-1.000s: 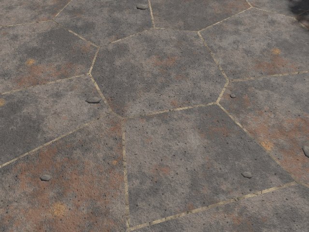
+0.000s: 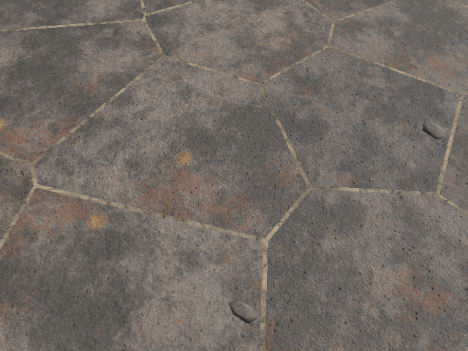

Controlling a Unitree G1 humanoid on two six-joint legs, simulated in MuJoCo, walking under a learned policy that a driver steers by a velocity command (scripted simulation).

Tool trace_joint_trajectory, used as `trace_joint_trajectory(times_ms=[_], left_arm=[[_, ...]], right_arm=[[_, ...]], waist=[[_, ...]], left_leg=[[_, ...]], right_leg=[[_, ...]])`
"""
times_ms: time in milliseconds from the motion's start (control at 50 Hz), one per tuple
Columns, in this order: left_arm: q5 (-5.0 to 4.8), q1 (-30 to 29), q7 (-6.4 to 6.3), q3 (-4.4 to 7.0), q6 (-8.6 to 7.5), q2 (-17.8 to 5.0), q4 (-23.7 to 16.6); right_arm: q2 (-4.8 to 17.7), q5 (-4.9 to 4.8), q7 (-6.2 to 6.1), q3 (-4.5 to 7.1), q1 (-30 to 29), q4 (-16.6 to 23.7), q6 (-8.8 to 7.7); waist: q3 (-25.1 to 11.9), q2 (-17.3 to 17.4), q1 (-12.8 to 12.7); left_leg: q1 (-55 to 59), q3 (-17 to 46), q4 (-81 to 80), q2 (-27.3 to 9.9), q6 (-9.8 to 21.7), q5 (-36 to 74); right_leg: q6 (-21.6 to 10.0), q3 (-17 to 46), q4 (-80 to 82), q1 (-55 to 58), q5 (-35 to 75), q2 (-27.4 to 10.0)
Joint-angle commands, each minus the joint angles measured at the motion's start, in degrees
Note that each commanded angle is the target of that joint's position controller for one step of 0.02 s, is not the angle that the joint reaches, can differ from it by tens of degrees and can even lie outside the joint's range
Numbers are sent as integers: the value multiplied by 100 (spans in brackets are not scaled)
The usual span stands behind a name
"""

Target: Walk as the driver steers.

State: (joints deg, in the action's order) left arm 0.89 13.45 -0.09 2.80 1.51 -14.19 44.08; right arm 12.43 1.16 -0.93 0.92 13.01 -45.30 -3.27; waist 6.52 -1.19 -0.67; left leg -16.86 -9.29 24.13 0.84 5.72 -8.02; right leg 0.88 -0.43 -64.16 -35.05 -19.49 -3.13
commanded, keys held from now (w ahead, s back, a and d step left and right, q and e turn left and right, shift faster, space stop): e+shift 0.50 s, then shift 0.50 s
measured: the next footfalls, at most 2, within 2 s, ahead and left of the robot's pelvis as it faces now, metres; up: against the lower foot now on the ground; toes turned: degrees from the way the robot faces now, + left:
right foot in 0.22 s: +0.12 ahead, -0.14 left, +0.00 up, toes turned -16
left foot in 0.68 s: +0.19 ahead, +0.03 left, +0.00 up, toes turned -38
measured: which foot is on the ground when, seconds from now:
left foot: down 0.00-0.20, up 0.22-0.66, down 0.68-1.00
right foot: up 0.00-0.20, down 0.22-0.70, up 0.72-1.00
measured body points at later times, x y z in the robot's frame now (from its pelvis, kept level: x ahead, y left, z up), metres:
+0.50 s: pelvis +0.06 -0.05 +0.00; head +0.10 -0.09 +0.45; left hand +0.30 +0.17 -0.09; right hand +0.10 -0.36 -0.11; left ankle +0.15 +0.09 -0.68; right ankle +0.08 -0.13 -0.74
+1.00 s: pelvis +0.09 -0.02 +0.00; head +0.12 -0.02 +0.45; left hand +0.35 +0.12 -0.13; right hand +0.03 -0.30 -0.10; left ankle +0.16 +0.05 -0.74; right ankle -0.02 -0.09 -0.73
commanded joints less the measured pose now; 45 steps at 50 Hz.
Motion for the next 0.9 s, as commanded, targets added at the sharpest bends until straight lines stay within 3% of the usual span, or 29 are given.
trace_joint_trajectory(times_ms=[20,60,120,180,200,220,240,260,300,340,360,400,500,600,660,680,700,720,740,760,780,820,900], left_arm=[[30,680,83,94,119,-184,-219],[43,355,172,86,157,-192,-373],[71,14,249,142,211,-365,-631],[60,21,251,198,167,-418,-795],[91,308,215,246,96,-539,-718],[125,573,104,410,3,-1241,-716],[54,761,105,593,9,-1913,-782],[-59,1044,92,634,43,-1779,-771],[-29,378,2,495,139,-1328,-821],[-80,-133,-24,408,170,-1012,-1009],[-87,-66,0,412,157,-1027,-1010],[-70,94,36,480,131,-1190,-976],[-2,184,61,558,184,-1360,-1022],[67,-20,107,489,183,-1257,-1030],[3,-284,103,426,193,-1180,-1021],[-42,-266,71,374,177,-1061,-1013],[-47,35,49,275,151,-713,-1020],[-4,-77,-1,330,144,-932,-1110],[126,-21,-20,397,137,-1190,-983],[89,46,18,390,133,-1129,-854],[50,140,51,365,145,-1045,-744],[23,192,108,305,178,-915,-652],[-50,-219,91,130,232,-610,-636]], right_arm=[[540,10,-52,156,-459,498,-79],[646,12,-54,205,-348,500,-29],[895,20,-23,326,-107,494,101],[1034,-20,-4,418,-29,497,234],[1029,2,3,447,202,422,296],[871,48,35,425,411,542,368],[646,48,-1,320,38,1003,483],[761,95,-15,299,-152,1002,530],[723,-19,-29,298,-341,951,440],[849,107,-28,334,-292,898,418],[827,113,-12,326,-258,882,448],[726,51,-1,283,-313,923,489],[757,24,-35,234,-611,1056,502],[831,-52,-63,228,-379,974,436],[801,-59,-101,226,64,876,381],[883,-8,-140,245,134,863,346],[1245,89,-179,287,-53,975,328],[1675,131,-123,388,-295,1056,350],[1416,83,-67,361,-198,1012,352],[1118,12,-40,274,-382,1016,342],[995,13,-28,241,-569,1025,341],[960,4,-57,234,-583,994,330],[916,-20,-51,228,-87,759,325]], waist=[[-1083,809,-304],[-1056,889,-152],[-1005,834,44],[-896,683,35],[-970,192,-61],[-850,-1371,-52],[-827,-1964,-155],[-1130,-1028,-359],[-755,-488,-49],[-963,-545,89],[-1125,-397,81],[-1246,-201,20],[-1144,-497,-188],[-1223,-702,-169],[-1124,-683,112],[-1046,-436,159],[-1031,685,-62],[-707,1593,-28],[-738,958,-42],[-712,692,-156],[-689,638,-232],[-785,966,-175],[-913,1040,162]], left_leg=[[-45,183,-708,-1499,626,2653],[36,10,-624,-1587,539,2025],[355,35,-289,-1930,424,1339],[469,-73,444,-2097,83,730],[303,-232,1209,-1853,-212,76],[-580,-621,2874,-1155,-640,-1604],[-2137,150,3940,-11,-957,-3468],[-2274,896,4586,-155,-974,-3246],[-2267,1206,4275,-353,-900,-2056],[-1937,1159,4059,-292,-889,-1531],[-1823,1166,4017,-221,-900,-1488],[-1770,1221,3639,-148,-928,-1477],[-1635,1418,2651,59,-874,-1384],[-642,1283,1842,187,-662,-1402],[358,1181,507,235,-474,-963],[775,1423,-230,-19,-373,-714],[972,2747,-1011,-1219,-88,-1103],[475,4064,-1270,-2138,597,-305],[234,3841,-1083,-2175,865,233],[109,3304,-938,-1847,794,506],[98,2748,-830,-1479,632,790],[499,2198,-647,-1119,511,1477],[1210,2044,-431,-1084,496,1572]], right_leg=[[-48,-122,776,1025,911,-202],[-98,-285,1394,1192,1130,-145],[-184,-475,1945,1264,587,-34],[-369,-600,2852,1652,253,109],[-494,-278,3427,2114,617,117],[-818,1536,4251,2487,2406,-958],[-1934,3559,4519,2868,3873,-1874],[-2167,3348,4573,3115,3631,-1800],[-1736,2324,4475,2706,2760,-1042],[-1445,1940,4383,2616,3059,-600],[-1419,1930,4320,2653,3305,-562],[-1399,2055,4279,2748,3177,-495],[-1379,2788,4400,2643,1639,-373],[-1190,2931,4234,2269,2002,-287],[-908,3025,4038,1851,1894,-116],[-662,2891,3820,1546,1243,105],[-347,2178,2872,1160,-269,682],[-172,1000,1871,576,-1241,1594],[-97,1113,917,829,-1227,1210],[-73,1137,582,981,-931,1168],[-11,1075,318,1092,-643,1150],[107,901,258,998,-518,1155],[204,646,1724,1248,-749,907]])
Velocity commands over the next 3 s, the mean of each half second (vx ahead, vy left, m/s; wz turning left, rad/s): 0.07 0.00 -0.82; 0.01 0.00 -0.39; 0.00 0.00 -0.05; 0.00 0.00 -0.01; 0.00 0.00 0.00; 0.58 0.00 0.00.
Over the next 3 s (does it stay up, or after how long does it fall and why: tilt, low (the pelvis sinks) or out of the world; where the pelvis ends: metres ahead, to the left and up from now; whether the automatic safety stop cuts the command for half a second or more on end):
stays up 0.26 -0.08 0.00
